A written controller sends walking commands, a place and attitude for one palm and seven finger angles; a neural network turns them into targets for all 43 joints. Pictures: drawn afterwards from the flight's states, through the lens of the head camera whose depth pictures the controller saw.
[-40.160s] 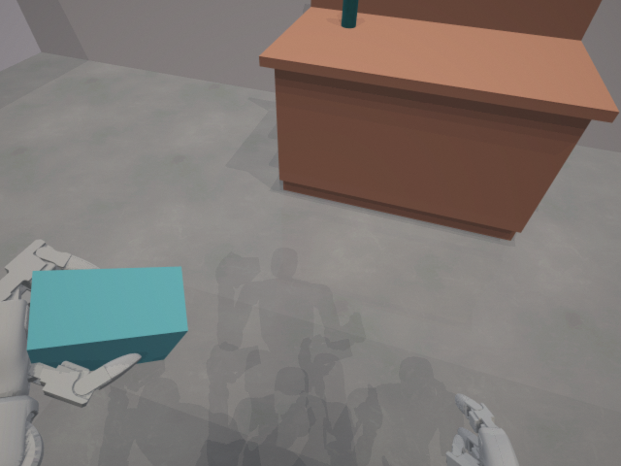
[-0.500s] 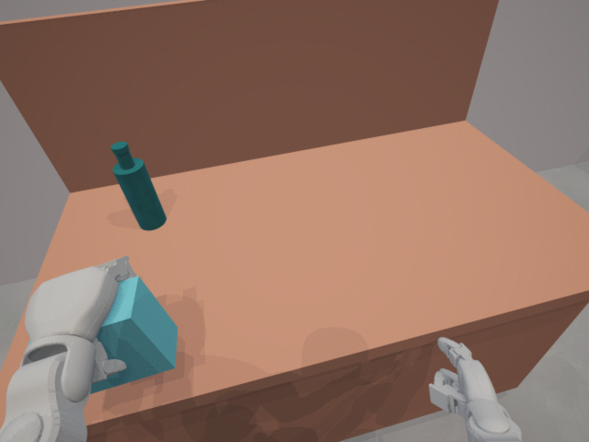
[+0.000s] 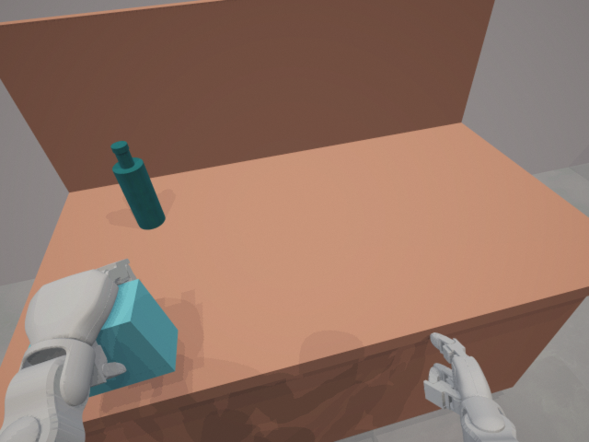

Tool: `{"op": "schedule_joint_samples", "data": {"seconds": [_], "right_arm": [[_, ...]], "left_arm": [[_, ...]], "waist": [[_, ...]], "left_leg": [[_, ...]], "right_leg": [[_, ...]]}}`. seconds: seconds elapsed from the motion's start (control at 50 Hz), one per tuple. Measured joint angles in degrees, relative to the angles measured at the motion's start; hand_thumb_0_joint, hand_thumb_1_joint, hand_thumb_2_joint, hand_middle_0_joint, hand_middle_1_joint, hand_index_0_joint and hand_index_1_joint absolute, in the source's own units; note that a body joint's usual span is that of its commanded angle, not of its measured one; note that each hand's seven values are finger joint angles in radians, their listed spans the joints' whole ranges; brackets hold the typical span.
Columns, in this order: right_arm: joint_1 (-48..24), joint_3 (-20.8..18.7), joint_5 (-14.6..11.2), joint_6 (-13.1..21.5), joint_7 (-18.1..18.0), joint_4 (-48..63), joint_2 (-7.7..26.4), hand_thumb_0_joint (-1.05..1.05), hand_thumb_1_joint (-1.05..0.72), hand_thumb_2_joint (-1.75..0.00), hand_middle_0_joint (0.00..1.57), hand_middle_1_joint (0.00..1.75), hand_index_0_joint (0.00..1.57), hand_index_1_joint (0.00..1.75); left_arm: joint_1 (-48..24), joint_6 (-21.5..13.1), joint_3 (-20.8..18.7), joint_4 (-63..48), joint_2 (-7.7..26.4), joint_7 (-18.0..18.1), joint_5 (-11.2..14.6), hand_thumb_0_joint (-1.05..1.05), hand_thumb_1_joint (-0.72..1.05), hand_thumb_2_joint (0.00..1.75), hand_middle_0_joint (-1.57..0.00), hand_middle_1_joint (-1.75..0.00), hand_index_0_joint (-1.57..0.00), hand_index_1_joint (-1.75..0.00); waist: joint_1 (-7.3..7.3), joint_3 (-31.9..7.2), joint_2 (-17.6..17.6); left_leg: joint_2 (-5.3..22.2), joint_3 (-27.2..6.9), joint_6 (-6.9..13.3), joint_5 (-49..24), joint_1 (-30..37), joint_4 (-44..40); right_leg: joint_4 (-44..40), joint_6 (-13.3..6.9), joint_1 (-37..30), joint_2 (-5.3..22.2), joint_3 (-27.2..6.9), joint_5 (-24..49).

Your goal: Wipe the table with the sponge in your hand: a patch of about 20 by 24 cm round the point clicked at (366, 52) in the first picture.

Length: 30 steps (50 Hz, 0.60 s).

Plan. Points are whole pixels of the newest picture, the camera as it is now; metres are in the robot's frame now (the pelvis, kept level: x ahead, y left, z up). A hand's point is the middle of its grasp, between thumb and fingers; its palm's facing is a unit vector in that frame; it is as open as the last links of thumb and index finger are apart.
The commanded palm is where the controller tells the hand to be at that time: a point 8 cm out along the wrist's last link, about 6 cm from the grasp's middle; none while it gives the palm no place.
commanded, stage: step back with the hand held close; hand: left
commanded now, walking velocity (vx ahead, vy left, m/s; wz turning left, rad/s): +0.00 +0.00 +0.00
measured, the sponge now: (120, 347) +0.19 +0.28 +0.06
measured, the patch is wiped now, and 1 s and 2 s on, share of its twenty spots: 0.95 0.95 0.95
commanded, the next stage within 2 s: stop stepping back and stand still in 1.54 s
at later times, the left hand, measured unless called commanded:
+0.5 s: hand (110, 294) +0.21 +0.26 +0.15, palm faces +0.34 -0.84 -0.43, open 10.6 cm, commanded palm +0.15 +0.30 +0.17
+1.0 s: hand (92, 332) +0.16 +0.25 +0.15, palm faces +0.38 -0.86 -0.33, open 10.6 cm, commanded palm +0.10 +0.30 +0.17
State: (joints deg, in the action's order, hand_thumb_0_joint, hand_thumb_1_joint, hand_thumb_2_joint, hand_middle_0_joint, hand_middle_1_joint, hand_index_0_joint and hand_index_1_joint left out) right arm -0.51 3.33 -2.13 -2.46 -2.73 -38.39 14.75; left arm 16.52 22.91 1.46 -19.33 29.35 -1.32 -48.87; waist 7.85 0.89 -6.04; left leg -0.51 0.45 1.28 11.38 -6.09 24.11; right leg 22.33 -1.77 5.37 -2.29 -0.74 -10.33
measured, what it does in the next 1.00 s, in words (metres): shifts its weight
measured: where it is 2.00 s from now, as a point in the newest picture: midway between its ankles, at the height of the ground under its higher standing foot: outside the picture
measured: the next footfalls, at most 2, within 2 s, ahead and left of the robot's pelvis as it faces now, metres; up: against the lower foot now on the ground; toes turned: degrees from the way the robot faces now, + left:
right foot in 1.38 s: -0.11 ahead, -0.13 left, +0.00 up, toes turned +0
left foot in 1.64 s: -0.22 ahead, +0.14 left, +0.00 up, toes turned +1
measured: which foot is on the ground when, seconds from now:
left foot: down 0.00-1.00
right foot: down 0.00-1.00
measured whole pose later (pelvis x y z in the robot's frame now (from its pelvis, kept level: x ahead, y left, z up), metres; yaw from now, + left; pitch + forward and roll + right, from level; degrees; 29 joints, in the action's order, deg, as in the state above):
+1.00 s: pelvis -0.05 +0.02 -0.02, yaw +1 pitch +2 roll -3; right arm 10.6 1.5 -0.4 3.6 -3.7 -33.0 12.0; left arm 25.1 -7.6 -17.8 -32.0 20.8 7.4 2.1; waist 0.1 -1.7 0.5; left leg -1.1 -2.9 0.4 18.6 -28.6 44.8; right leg 34.3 -0.5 22.7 -3.4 -0.2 -13.1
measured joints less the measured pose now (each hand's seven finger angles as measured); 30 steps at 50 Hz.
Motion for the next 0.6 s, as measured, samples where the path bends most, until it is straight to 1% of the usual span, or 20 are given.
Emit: {"op": "schedule_joint_samples", "data": {"seconds": [0.04,0.06,0.08,0.1,0.12,0.14,0.16,0.18,0.2,0.22,0.26,0.32,0.38,0.42,0.48,0.6], "right_arm": [[0.0,0.0,0.0,0.0,0.0,-0.1,0.1,0.01,-0.91,-0.89,0.20,0.30,0.19,0.29],[0.7,-0.1,-0.2,-0.5,-0.2,2.0,0.2,0.01,-0.91,-0.89,0.20,0.30,0.19,0.29],[1.8,0.1,0.0,-0.1,-0.5,4.4,0.1,0.01,-0.91,-0.89,0.20,0.30,0.20,0.29],[2.8,0.4,0.2,0.6,-0.6,6.5,-0.2,0.01,-0.91,-0.89,0.20,0.30,0.20,0.29],[4.0,0.8,0.4,1.4,-0.7,8.1,-0.7,0.01,-0.91,-0.89,0.20,0.30,0.20,0.29],[5.1,1.1,0.5,2.0,-0.8,9.4,-1.2,0.01,-0.91,-0.89,0.20,0.30,0.20,0.29],[6.2,1.3,0.6,2.5,-1.0,10.0,-1.6,0.01,-0.91,-0.89,0.20,0.30,0.20,0.29],[7.2,1.5,0.8,2.7,-1.2,10.2,-1.9,0.01,-0.91,-0.89,0.20,0.30,0.20,0.29],[8.2,1.5,0.9,2.9,-1.4,10.1,-2.0,0.01,-0.91,-0.89,0.20,0.30,0.20,0.30],[9.3,1.3,1.0,2.9,-1.5,9.8,-2.0,0.01,-0.91,-0.89,0.20,0.30,0.20,0.30],[11.1,0.5,1.1,2.9,-1.8,8.9,-1.6,0.01,-0.90,-0.89,0.20,0.30,0.20,0.30],[13.4,-1.0,1.1,2.6,-2.0,7.1,-0.9,0.01,-0.90,-0.89,0.20,0.30,0.20,0.30],[15.2,-2.1,1.0,2.7,-2.2,5.7,-0.4,0.01,-0.91,-0.89,0.20,0.30,0.20,0.30],[16.0,-2.4,1.2,3.2,-2.2,5.0,-0.3,0.01,-0.91,-0.89,0.20,0.30,0.20,0.30],[16.6,-2.4,1.4,4.1,-2.3,4.4,-0.3,0.01,-0.91,-0.89,0.20,0.30,0.20,0.30],[15.4,-2.1,1.4,5.1,-2.1,4.7,-1.0,0.01,-0.91,-0.89,0.20,0.30,0.20,0.30]], "left_arm": [[-0.2,0.1,0.1,0.5,-0.1,0.3,-0.2,-0.01,-0.54,1.03,-0.68,-1.29,-0.70,-1.29],[-0.6,-1.8,-2.6,0.4,-1.0,0.9,10.1,-0.01,-0.54,1.03,-0.68,-1.29,-0.70,-1.29],[-0.5,-5.5,-6.0,0.3,-2.2,1.4,21.8,-0.01,-0.54,1.03,-0.68,-1.29,-0.70,-1.29],[0.3,-9.2,-9.0,0.1,-3.1,1.9,31.0,-0.01,-0.54,1.03,-0.68,-1.29,-0.70,-1.29],[1.6,-12.3,-11.2,-0.9,-3.8,2.5,37.7,-0.01,-0.54,1.03,-0.68,-1.29,-0.70,-1.29],[2.9,-14.8,-12.8,-2.6,-4.4,3.1,42.5,-0.01,-0.54,1.03,-0.68,-1.29,-0.70,-1.29],[4.2,-16.9,-14.1,-4.6,-4.8,3.7,46.0,-0.01,-0.54,1.03,-0.68,-1.29,-0.70,-1.29],[5.4,-18.9,-15.0,-6.6,-5.2,4.3,48.5,-0.01,-0.54,1.03,-0.68,-1.29,-0.70,-1.29],[6.5,-20.7,-15.7,-8.4,-5.7,4.9,50.3,-0.01,-0.54,1.03,-0.68,-1.29,-0.70,-1.29],[7.5,-22.1,-16.2,-10.0,-6.1,5.3,51.5,-0.01,-0.54,1.03,-0.68,-1.29,-0.70,-1.29],[9.2,-24.4,-17.2,-12.3,-6.5,6.0,52.9,-0.01,-0.54,1.03,-0.68,-1.29,-0.70,-1.29],[11.0,-26.5,-19.3,-13.3,-5.5,6.5,53.5,-0.01,-0.54,1.03,-0.68,-1.29,-0.69,-1.29],[11.9,-27.3,-21.4,-12.5,-4.3,7.0,53.5,-0.01,-0.54,1.03,-0.67,-1.29,-0.69,-1.29],[12.3,-27.6,-22.2,-11.5,-4.1,7.4,53.2,-0.01,-0.54,1.03,-0.67,-1.29,-0.69,-1.29],[12.3,-27.7,-22.3,-10.5,-4.9,7.8,52.4,-0.01,-0.54,1.03,-0.67,-1.29,-0.69,-1.29],[12.2,-29.3,-20.8,-11.7,-6.4,8.3,51.8,-0.01,-0.54,1.03,-0.67,-1.29,-0.69,-1.29]], "waist": [[-0.05,-0.1,0.0],[-0.11,0.4,-0.1],[-0.31,0.4,0.1],[-0.84,0.2,0.6],[-1.57,0.0,1.3],[-2.36,-0.2,2.2],[-3.05,-0.2,3.3],[-3.74,-0.2,4.4],[-4.43,-0.5,5.3],[-5.13,-0.8,6.0],[-6.46,-1.5,6.7],[-7.96,-2.4,7.1],[-8.82,-2.9,7.2],[-9.10,-3.1,7.0],[-9.24,-3.1,6.3],[-9.14,-3.3,5.7]], "left_leg": [[0.0,-0.1,0.0,0.0,-0.1,0.0],[-0.1,-0.4,0.2,0.6,-0.6,0.7],[-0.2,-1.0,0.5,1.4,-1.9,1.7],[-0.3,-1.6,0.8,2.0,-3.6,2.7],[-0.3,-2.1,0.9,2.1,-5.1,3.6],[-0.2,-2.4,0.8,1.4,-6.5,4.3],[-0.1,-2.4,0.5,1.3,-7.5,5.1],[-0.1,-2.3,0.2,1.7,-8.4,5.8],[-0.2,-2.1,0.1,2.3,-9.2,6.5],[-0.3,-2.0,0.1,2.7,-9.9,7.2],[-0.7,-1.7,0.5,3.4,-11.4,8.4],[-1.4,-1.3,1.1,3.8,-13.0,9.6],[-1.9,-0.8,1.5,3.9,-14.0,10.3],[-2.1,-0.6,1.7,3.8,-14.3,10.5],[-1.9,-0.8,1.8,3.7,-15.0,11.0],[-1.3,-1.9,1.4,4.0,-18.4,14.0]], "right_leg": [[-0.1,0.0,0.0,0.0,0.1,0.0],[-0.2,0.1,0.1,0.0,0.2,0.1],[-0.1,0.2,1.0,-0.2,0.4,0.2],[0.1,0.2,2.3,-0.4,0.5,0.3],[0.5,0.2,3.7,-0.6,0.6,0.4],[1.2,0.2,5.0,-0.9,0.7,0.2],[2.1,0.2,6.1,-1.0,0.7,-0.1],[3.1,0.2,7.1,-1.0,0.5,-0.6],[4.1,0.3,8.1,-0.9,0.4,-1.1],[5.1,0.5,9.0,-0.8,0.3,-1.6],[6.7,0.9,10.7,-0.4,0.1,-2.4],[8.6,1.5,12.7,0.2,-0.3,-3.2],[10.1,1.9,14.0,0.7,-0.6,-3.7],[10.7,2.1,14.5,0.9,-0.8,-3.8],[10.5,2.2,14.8,0.7,-0.6,-3.4],[11.2,1.7,16.9,0.1,0.6,-2.7]]}}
